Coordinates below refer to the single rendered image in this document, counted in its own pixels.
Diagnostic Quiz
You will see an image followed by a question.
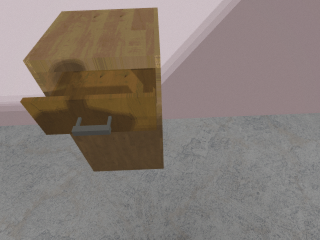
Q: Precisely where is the handle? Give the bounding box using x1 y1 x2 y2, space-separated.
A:
71 116 112 136

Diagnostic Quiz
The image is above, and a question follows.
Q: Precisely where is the cabinet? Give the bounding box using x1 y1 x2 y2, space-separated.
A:
23 7 164 172

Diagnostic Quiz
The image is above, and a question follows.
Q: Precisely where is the drawer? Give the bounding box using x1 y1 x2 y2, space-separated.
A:
20 68 157 135

